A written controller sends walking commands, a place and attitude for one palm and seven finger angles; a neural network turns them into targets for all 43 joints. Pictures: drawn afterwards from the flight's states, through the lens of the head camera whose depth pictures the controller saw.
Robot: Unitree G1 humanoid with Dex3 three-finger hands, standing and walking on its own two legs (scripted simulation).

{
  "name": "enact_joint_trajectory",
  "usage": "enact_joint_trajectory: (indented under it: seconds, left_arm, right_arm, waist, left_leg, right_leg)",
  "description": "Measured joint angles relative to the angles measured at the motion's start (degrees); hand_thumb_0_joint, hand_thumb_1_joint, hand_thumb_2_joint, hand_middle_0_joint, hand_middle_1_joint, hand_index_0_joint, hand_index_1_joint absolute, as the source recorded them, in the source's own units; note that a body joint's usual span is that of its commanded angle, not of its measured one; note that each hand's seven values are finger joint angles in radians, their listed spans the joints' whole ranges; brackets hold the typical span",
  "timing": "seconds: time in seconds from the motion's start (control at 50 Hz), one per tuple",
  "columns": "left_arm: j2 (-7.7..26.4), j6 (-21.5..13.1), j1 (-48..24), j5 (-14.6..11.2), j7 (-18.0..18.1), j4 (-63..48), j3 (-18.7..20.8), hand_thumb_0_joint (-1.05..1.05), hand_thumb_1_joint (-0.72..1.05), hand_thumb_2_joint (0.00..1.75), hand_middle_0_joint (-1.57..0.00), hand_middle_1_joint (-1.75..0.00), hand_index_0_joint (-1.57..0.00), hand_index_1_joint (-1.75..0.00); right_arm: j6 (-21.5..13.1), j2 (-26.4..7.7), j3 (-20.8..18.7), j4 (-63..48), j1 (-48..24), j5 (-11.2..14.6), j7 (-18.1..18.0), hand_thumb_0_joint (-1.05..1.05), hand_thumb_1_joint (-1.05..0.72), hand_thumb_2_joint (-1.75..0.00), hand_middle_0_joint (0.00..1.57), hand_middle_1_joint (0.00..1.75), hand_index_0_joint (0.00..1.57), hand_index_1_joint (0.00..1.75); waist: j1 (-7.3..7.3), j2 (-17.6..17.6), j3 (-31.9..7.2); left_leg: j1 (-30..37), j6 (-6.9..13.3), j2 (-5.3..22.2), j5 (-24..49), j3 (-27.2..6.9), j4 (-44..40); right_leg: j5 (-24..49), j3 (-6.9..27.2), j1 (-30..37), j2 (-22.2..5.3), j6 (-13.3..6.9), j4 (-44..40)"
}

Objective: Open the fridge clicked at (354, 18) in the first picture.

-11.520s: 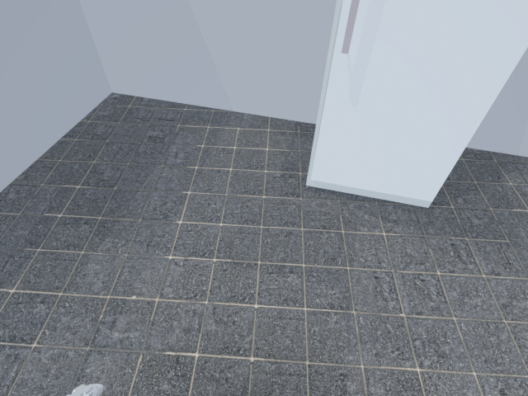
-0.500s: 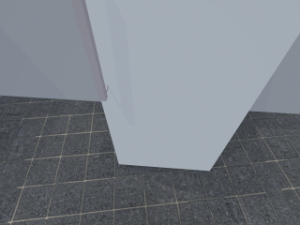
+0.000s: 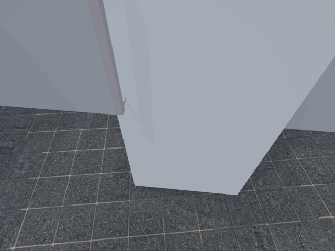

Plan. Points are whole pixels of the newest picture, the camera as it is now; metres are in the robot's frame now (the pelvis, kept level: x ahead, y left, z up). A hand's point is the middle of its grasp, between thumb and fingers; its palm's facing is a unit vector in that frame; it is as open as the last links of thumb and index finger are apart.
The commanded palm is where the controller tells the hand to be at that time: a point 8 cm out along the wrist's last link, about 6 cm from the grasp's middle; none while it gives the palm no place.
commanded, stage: shuffle to correct the standing spot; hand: left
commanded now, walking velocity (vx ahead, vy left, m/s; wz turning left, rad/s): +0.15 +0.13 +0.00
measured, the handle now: (107, 36) +0.53 +0.19 +0.24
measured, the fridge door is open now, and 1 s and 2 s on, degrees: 0 0 0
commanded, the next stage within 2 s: come to a stop and stand still in 0.02 s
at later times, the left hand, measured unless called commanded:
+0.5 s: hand out of the picture +0.08 +0.21 -0.18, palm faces +0.04 -0.97 -0.23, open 7.4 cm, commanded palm none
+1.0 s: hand out of the picture +0.01 +0.20 -0.17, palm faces +0.03 -0.97 -0.22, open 7.4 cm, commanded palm none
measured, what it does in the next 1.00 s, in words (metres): stands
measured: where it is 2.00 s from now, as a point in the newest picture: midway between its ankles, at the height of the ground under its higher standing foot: outside the picture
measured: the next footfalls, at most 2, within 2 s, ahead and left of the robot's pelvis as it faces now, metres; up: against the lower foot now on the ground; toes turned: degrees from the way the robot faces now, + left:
none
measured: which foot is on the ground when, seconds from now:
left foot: down 0.00-1.00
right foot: down 0.00-1.00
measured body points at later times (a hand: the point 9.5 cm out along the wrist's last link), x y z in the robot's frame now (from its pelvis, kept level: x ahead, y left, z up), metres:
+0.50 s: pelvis +0.04 +0.03 +0.00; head +0.08 +0.02 +0.44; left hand +0.08 +0.26 -0.16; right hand +0.03 -0.19 -0.16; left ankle -0.02 +0.14 -0.74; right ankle +0.01 -0.10 -0.73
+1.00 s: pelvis -0.03 +0.01 +0.00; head -0.05 +0.01 +0.44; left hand +0.01 +0.25 -0.15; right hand +0.02 -0.23 -0.15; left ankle +0.01 +0.13 -0.74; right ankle +0.01 -0.10 -0.74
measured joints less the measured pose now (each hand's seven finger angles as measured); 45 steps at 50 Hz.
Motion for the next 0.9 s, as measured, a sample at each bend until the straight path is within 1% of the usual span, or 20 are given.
enact_joint_trajectory:
  seconds: [0.08, 0.1, 0.14, 0.18, 0.22, 0.24, 0.26, 0.32, 0.4, 0.46, 0.5, 0.54, 0.6, 0.62, 0.64, 0.68, 0.72, 0.76, 0.9]
  left_arm:
    - [-0.97, 0.18, 2.30, 0.15, -0.12, -0.68, 0.73, 0.00, 0.90, 0.90, -0.20, -0.30, -0.20, -0.30]
    - [-1.09, 0.24, 2.93, 0.20, -0.12, -0.72, 0.94, 0.00, 0.90, 0.90, -0.20, -0.30, -0.20, -0.30]
    - [-1.07, 0.49, 4.04, 0.26, -0.15, -0.54, 1.37, 0.00, 0.90, 0.90, -0.20, -0.30, -0.20, -0.30]
    - [-0.96, 0.98, 4.65, 0.29, -0.08, -0.14, 1.54, 0.00, 0.90, 0.90, -0.21, -0.30, -0.20, -0.30]
    - [-0.95, 1.29, 4.51, 0.15, 0.26, 0.35, 1.38, 0.00, 0.90, 0.90, -0.20, -0.30, -0.20, -0.30]
    - [-0.92, 1.23, 4.20, -0.03, 0.43, 0.52, 1.32, 0.00, 0.90, 0.90, -0.20, -0.30, -0.20, -0.30]
    - [-0.87, 0.97, 3.81, -0.19, 0.54, 0.62, 1.28, 0.00, 0.90, 0.90, -0.20, -0.30, -0.20, -0.30]
    - [-1.27, 0.16, 2.35, -0.57, 0.88, 0.80, 1.11, 0.00, 0.90, 0.90, -0.20, -0.30, -0.20, -0.30]
    - [-1.38, 0.40, 0.21, -0.54, 1.49, -0.94, 1.39, 0.00, 0.90, 0.90, -0.20, -0.30, -0.20, -0.30]
    - [-1.31, 1.04, -1.29, -0.32, 1.46, -2.85, 1.88, 0.00, 0.90, 0.90, -0.20, -0.30, -0.20, -0.30]
    - [-0.89, 1.34, -2.40, -0.20, 1.34, -3.96, 2.25, 0.00, 0.90, 0.90, -0.20, -0.30, -0.20, -0.30]
    - [-0.70, 1.07, -3.50, -0.08, 1.33, -4.52, 2.56, 0.00, 0.90, 0.90, -0.20, -0.30, -0.20, -0.30]
    - [-0.91, -0.01, -4.19, -0.03, 2.07, -4.87, 1.99, 0.00, 0.90, 0.90, -0.20, -0.30, -0.20, -0.30]
    - [-0.88, -0.33, -4.02, 0.08, 2.26, -5.27, 1.75, 0.00, 0.90, 0.90, -0.20, -0.30, -0.20, -0.30]
    - [-0.82, -0.49, -3.73, 0.16, 2.39, -5.77, 1.48, 0.00, 0.90, 0.90, -0.20, -0.30, -0.20, -0.30]
    - [-0.72, -0.41, -3.00, 0.01, 2.41, -6.63, 0.76, 0.00, 0.90, 0.90, -0.20, -0.30, -0.20, -0.30]
    - [-0.64, 0.10, -2.47, -0.12, 2.15, -6.70, 0.23, 0.00, 0.90, 0.90, -0.20, -0.30, -0.20, -0.30]
    - [-0.83, 0.56, -2.26, -0.13, 1.86, -6.61, -0.12, 0.00, 0.90, 0.90, -0.20, -0.30, -0.20, -0.30]
    - [-0.16, 0.78, 0.05, -0.11, 0.80, -6.99, -0.71, 0.00, 0.91, 0.90, -0.21, -0.30, -0.21, -0.30]
  right_arm:
    - [0.46, 0.31, -0.22, -0.34, 2.32, -0.17, 0.33, 0.00, -0.91, -0.89, 0.20, 0.30, 0.20, 0.30]
    - [0.45, 0.50, -0.26, -0.36, 2.82, -0.16, 0.37, 0.00, -0.91, -0.89, 0.20, 0.30, 0.20, 0.30]
    - [0.02, 1.12, -0.25, -0.45, 3.73, -0.12, 0.35, 0.00, -0.91, -0.89, 0.20, 0.30, 0.20, 0.30]
    - [-0.84, 1.75, -0.15, -0.72, 4.75, -0.12, 0.09, 0.00, -0.91, -0.89, 0.20, 0.30, 0.20, 0.30]
    - [-1.34, 2.47, 0.06, -0.65, 5.34, 0.00, -0.63, 0.00, -0.91, -0.89, 0.20, 0.30, 0.20, 0.30]
    - [-1.42, 2.91, 0.20, -0.47, 5.47, 0.10, -0.97, 0.00, -0.91, -0.89, 0.20, 0.30, 0.20, 0.30]
    - [-1.43, 3.32, 0.34, -0.23, 5.51, 0.27, -1.22, 0.00, -0.91, -0.89, 0.20, 0.30, 0.20, 0.30]
    - [-0.97, 3.80, 0.09, 0.65, 4.80, 0.88, -1.72, 0.00, -0.91, -0.89, 0.20, 0.30, 0.20, 0.30]
    - [-0.46, 4.33, -0.85, -0.26, 2.67, 1.02, -2.07, 0.00, -0.91, -0.89, 0.20, 0.30, 0.20, 0.30]
    - [-0.15, 3.73, -1.62, -0.98, 1.77, 0.53, -2.43, 0.01, -0.93, -0.89, 0.20, 0.30, 0.20, 0.30]
    - [-0.18, 3.40, -2.05, -1.44, 1.49, 0.33, -2.37, 0.02, -0.93, -0.89, 0.21, 0.30, 0.20, 0.30]
    - [-0.08, 2.94, -2.30, -1.58, 0.99, 0.25, -2.34, 0.02, -0.93, -0.89, 0.21, 0.30, 0.20, 0.30]
    - [0.63, 1.53, -2.58, -2.91, -0.06, 1.06, -1.43, 0.01, -0.93, -0.89, 0.20, 0.30, 0.20, 0.30]
    - [0.66, 1.08, -2.64, -4.03, -0.24, 1.14, -1.08, 0.01, -0.93, -0.89, 0.20, 0.30, 0.20, 0.30]
    - [0.58, 0.70, -2.69, -5.10, -0.44, 1.19, -0.89, 0.01, -0.92, -0.89, 0.20, 0.30, 0.20, 0.30]
    - [0.38, -0.07, -2.78, -6.74, -0.94, 1.20, -0.74, 0.01, -0.92, -0.89, 0.20, 0.30, 0.20, 0.30]
    - [0.31, -0.61, -2.80, -7.61, -1.31, 0.97, -0.71, 0.01, -0.92, -0.89, 0.20, 0.30, 0.20, 0.30]
    - [0.53, -1.01, -2.64, -8.11, -1.92, 0.76, -0.68, 0.01, -0.92, -0.89, 0.20, 0.30, 0.20, 0.30]
    - [0.84, -0.96, -1.50, -9.29, -1.46, 0.15, 0.33, 0.00, -0.92, -0.89, 0.20, 0.30, 0.19, 0.30]
  waist:
    - [0.37, 0.15, -0.61]
    - [0.46, -0.16, -0.65]
    - [0.57, -1.45, -0.51]
    - [0.53, -2.39, -0.25]
    - [0.43, -2.57, 0.40]
    - [0.29, -2.63, 0.88]
    - [0.13, -2.71, 1.41]
    - [-0.28, -1.28, 2.14]
    - [-0.82, -0.47, 2.59]
    - [-1.10, 0.18, 2.64]
    - [-1.28, 0.03, 2.68]
    - [-1.13, 0.06, 2.81]
    - [-1.71, 1.15, 2.51]
    - [-1.91, 1.06, 2.31]
    - [-2.09, 0.79, 2.12]
    - [-2.35, 0.44, 1.67]
    - [-2.31, 0.10, 0.59]
    - [-2.06, 0.24, -0.02]
    - [-1.56, 0.18, -2.05]
  left_leg:
    - [-1.47, 0.95, -0.09, -3.02, -0.55, 3.96]
    - [-1.45, 0.76, -0.29, -3.53, -0.49, 4.39]
    - [-0.83, 1.12, -1.25, -4.35, 0.10, 4.49]
    - [-0.21, 1.90, -2.17, -5.13, 0.73, 4.56]
    - [0.73, 2.57, -2.63, -5.58, 1.25, 4.19]
    - [1.28, 2.72, -2.89, -5.61, 1.37, 3.81]
    - [1.79, 2.73, -3.21, -5.61, 1.41, 3.53]
    - [2.87, 2.45, -2.97, -5.11, 1.02, 2.22]
    - [2.59, 2.50, -2.72, -2.55, 1.27, 0.81]
    - [2.66, 2.68, -2.41, -2.57, 1.24, -0.24]
    - [2.42, 2.28, -2.50, -3.69, 1.11, -0.23]
    - [1.50, 1.74, -2.30, -4.09, 1.13, 1.32]
    - [-2.04, 1.13, -0.89, -3.12, 1.28, 6.88]
    - [-3.27, 1.23, -0.86, -2.32, 1.37, 8.62]
    - [-3.84, 1.42, -1.15, -2.24, 1.36, 8.56]
    - [-3.42, 1.84, -1.52, -0.33, 1.54, 5.96]
    - [-2.67, 1.46, -1.50, -1.79, 1.63, 5.76]
    - [-2.57, 1.19, -1.13, -2.12, 1.53, 6.39]
    - [-3.23, 1.28, -0.54, 1.19, 0.92, 4.58]
  right_leg:
    - [-1.83, -0.49, -0.07, -0.22, 0.46, 1.45]
    - [-2.32, -0.41, -0.06, -0.47, 0.68, 1.88]
    - [-3.58, 0.18, -0.17, -1.47, 1.08, 3.25]
    - [-5.37, 0.53, -0.98, -2.34, 0.00, 6.07]
    - [-7.68, 0.17, -1.85, -2.30, -0.52, 8.60]
    - [-6.78, -0.12, -1.68, -2.16, -0.61, 7.72]
    - [-3.70, -0.24, -1.09, -2.17, -0.55, 6.10]
    - [-3.65, -0.73, 0.62, -1.92, 1.00, 3.85]
    - [-1.13, -0.98, -0.83, -1.80, 1.02, 4.55]
    - [-0.42, -1.21, -2.13, -1.56, 0.62, 6.09]
    - [-2.49, -0.91, -2.00, -1.50, 0.20, 5.69]
    - [-4.11, -0.88, -0.95, -1.29, 0.65, 3.48]
    - [-2.72, -1.31, -1.63, -0.22, -0.11, 3.34]
    - [-2.40, -1.24, -2.02, -0.21, -0.46, 3.79]
    - [-2.29, -1.09, -2.43, -0.37, -0.73, 4.69]
    - [-2.72, -1.03, -2.70, -0.54, -0.95, 6.68]
    - [-4.00, -0.96, -2.38, -0.58, -0.72, 7.37]
    - [-3.41, -1.06, -1.96, -0.24, -0.71, 7.21]
    - [0.51, -1.75, -1.66, 0.55, -1.30, 3.70]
